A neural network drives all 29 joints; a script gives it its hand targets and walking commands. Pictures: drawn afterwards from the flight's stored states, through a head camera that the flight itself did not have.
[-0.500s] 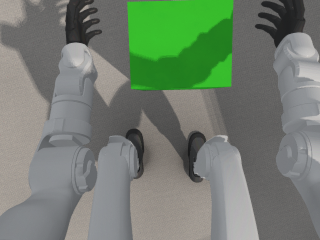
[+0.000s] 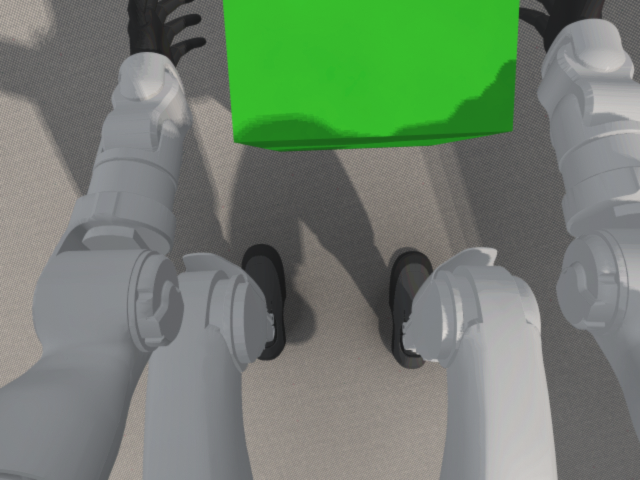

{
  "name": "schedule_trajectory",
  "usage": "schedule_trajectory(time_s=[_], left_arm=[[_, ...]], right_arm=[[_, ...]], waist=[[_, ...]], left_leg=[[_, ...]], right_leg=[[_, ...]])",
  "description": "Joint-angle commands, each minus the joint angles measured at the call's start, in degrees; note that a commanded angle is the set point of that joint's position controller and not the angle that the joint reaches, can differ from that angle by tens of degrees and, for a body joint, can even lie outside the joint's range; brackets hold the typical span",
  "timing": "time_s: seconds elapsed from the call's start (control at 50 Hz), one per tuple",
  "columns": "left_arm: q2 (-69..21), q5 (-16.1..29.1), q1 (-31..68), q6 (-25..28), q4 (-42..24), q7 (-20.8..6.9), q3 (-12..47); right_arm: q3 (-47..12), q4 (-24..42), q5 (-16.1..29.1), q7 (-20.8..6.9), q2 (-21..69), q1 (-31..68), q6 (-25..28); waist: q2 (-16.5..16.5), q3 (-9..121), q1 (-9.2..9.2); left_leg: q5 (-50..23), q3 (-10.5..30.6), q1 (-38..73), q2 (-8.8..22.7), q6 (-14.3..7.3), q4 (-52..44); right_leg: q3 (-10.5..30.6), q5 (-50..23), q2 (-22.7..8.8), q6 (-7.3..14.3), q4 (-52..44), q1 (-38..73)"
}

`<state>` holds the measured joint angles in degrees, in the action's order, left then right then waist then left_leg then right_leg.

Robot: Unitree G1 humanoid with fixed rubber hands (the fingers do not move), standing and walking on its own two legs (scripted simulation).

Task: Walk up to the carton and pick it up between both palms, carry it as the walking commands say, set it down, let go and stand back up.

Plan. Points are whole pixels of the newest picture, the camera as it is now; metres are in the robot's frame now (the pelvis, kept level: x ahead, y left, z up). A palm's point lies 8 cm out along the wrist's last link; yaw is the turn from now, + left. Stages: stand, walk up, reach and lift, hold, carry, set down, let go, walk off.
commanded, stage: reach and lift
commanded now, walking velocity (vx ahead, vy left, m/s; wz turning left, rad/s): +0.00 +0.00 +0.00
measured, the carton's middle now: (359, 59) +0.53 -0.03 -0.27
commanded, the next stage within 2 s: none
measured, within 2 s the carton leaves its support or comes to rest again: leaves its support in 1.78 s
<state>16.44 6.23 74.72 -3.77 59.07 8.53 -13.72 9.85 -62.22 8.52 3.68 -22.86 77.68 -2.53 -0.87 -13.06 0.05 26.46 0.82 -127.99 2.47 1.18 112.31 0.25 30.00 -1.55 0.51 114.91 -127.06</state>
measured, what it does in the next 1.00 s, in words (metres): stands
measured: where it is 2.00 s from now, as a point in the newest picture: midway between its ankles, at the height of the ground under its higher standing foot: (337, 324)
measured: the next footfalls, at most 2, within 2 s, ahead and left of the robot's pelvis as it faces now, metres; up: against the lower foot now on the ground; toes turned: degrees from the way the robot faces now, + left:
none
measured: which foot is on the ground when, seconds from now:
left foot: down 0.00-1.00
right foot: down 0.00-1.00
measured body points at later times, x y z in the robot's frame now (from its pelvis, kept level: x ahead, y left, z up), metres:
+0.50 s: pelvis -0.01 +0.00 -0.03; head +0.37 -0.01 +0.18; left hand +0.56 +0.18 -0.21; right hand +0.55 -0.22 -0.22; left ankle +0.13 +0.13 -0.38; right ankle +0.11 -0.12 -0.38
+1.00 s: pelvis -0.01 +0.00 -0.03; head +0.37 -0.01 +0.19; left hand +0.56 +0.14 -0.22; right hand +0.56 -0.20 -0.22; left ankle +0.13 +0.13 -0.38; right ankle +0.11 -0.12 -0.38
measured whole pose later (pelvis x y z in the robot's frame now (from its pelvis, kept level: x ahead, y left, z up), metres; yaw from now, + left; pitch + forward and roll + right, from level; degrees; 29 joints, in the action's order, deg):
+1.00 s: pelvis -0.01 +0.00 -0.03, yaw +0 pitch +33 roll +0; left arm 18.0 15.9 90.5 -2.4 65.2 10.7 -4.4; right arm -1.1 -63.3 17.1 4.9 -26.3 88.6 -3.0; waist -1.8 -29.8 0.1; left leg 26.5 1.2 -126.0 2.3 1.2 119.8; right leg 0.4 30.2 -1.5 0.4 122.2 -124.7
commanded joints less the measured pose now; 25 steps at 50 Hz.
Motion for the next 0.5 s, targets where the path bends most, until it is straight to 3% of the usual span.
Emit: schedule_trajectory(time_s=[0.0,0.06,0.08,0.1,0.12,0.14,0.16,0.22,0.26,0.28,0.3,0.32,0.36,0.42,0.48], left_arm=[[10.9,6.2,18.6,2.6,-2.3,0.3,4.9],[11.4,7.8,20.2,3.3,-2.7,0.3,6.1],[12.2,7.9,20.1,3.1,0.3,0.3,6.3],[11.3,7.9,19.4,3.2,-0.5,0.3,6.7],[12.4,7.9,21.0,3.4,-1.6,0.4,5.9],[12.7,8.2,20.4,3.6,-0.6,0.5,5.9],[13.0,8.9,21.6,4.0,-3.7,0.8,6.1],[11.9,11.9,20.8,3.6,-3.2,1.0,9.7],[11.1,13.6,20.6,3.1,-4.0,1.2,11.1],[11.3,14.2,21.9,3.0,-5.3,1.5,10.9],[10.4,14.9,21.5,2.6,-3.2,1.5,11.7],[10.5,14.9,21.1,2.3,-3.1,1.5,11.3],[9.7,15.5,22.3,1.8,-3.0,1.5,12.4],[7.5,15.1,22.5,1.6,-1.4,1.2,11.8],[7.9,14.0,23.4,1.9,0.2,1.1,10.8]], right_arm=[[-2.4,1.0,2.7,0.7,-13.6,19.0,1.6],[-4.1,0.7,4.0,0.8,-12.7,19.3,1.7],[-4.5,-2.6,3.6,0.7,-12.3,18.3,1.2],[-4.2,-1.7,3.9,0.8,-13.1,18.7,1.3],[-4.8,-1.7,3.6,0.9,-13.1,18.8,1.5],[-4.5,-0.3,3.9,1.2,-13.9,20.0,1.8],[-3.8,2.1,4.2,1.6,-14.8,21.0,2.0],[-5.3,7.1,6.7,2.1,-16.5,22.4,2.4],[-6.7,10.1,8.3,2.4,-16.5,23.5,2.1],[-7.4,11.4,8.5,2.5,-17.1,24.9,2.1],[-7.6,11.3,9.3,2.4,-17.1,25.6,1.8],[-9.2,13.2,10.7,2.3,-15.8,27.3,1.5],[-10.4,12.6,12.0,2.0,-15.5,27.9,1.0],[-9.1,10.8,10.7,1.5,-15.6,27.7,1.2],[-9.2,6.4,9.9,1.1,-12.7,26.0,0.9]], waist=[[-0.9,62.0,2.64],[-0.2,63.4,2.20],[0.1,61.1,2.45],[-1.0,62.9,2.68],[0.7,63.0,2.46],[0.7,65.6,2.62],[0.1,69.2,2.46],[0.6,76.5,4.07],[0.6,81.1,4.03],[2.3,83.0,3.67],[2.1,83.2,4.04],[2.9,84.6,2.40],[3.0,84.3,2.23],[2.7,77.6,3.20],[1.9,74.0,2.70]], left_leg=[[-8.4,-3.6,34.3,-3.4,1.4,-0.6],[-10.4,-3.7,35.9,-3.4,1.4,1.1],[-9.8,-3.4,34.9,-3.3,1.4,1.3],[-10.6,-3.6,37.3,-3.1,1.6,1.6],[-11.3,-4.0,35.4,-3.4,1.6,2.6],[-12.3,-3.8,37.5,-3.3,1.6,2.7],[-14.1,-4.2,39.0,-3.7,1.8,3.4],[-17.5,-3.9,44.3,-3.5,1.7,4.6],[-18.5,-4.4,47.9,-3.6,1.9,5.4],[-18.6,-4.2,47.8,-3.7,1.7,5.5],[-17.8,-4.4,48.3,-3.5,1.7,5.5],[-18.2,-4.6,49.4,-3.7,1.5,5.5],[-17.0,-4.9,48.9,-3.5,1.4,5.3],[-15.2,-4.5,45.5,-3.4,1.4,4.5],[-13.3,-4.6,43.5,-3.6,1.2,3.7]], right_leg=[[-1.5,-8.2,0.5,-1.6,-5.8,24.6],[-1.3,-9.7,0.5,-1.6,-4.4,25.7],[-1.4,-9.2,0.5,-1.8,-4.0,24.8],[-1.6,-9.4,0.4,-1.8,-3.8,25.3],[-1.2,-10.6,0.4,-1.9,-3.4,27.0],[-1.5,-11.8,0.6,-2.0,-3.2,28.6],[-1.5,-13.1,0.8,-2.0,-2.9,29.6],[-2.8,-17.0,1.0,-2.2,-1.9,33.8],[-3.1,-17.3,0.9,-2.0,-1.8,36.2],[-3.3,-17.6,0.8,-2.1,-1.2,37.6],[-3.4,-16.5,0.8,-2.2,-1.5,37.3],[-3.4,-16.8,0.7,-2.3,-1.6,38.9],[-3.8,-15.7,0.9,-2.1,-1.0,39.6],[-3.9,-14.8,0.6,-2.0,-1.5,37.3],[-3.8,-12.6,0.7,-2.1,-2.2,35.0]])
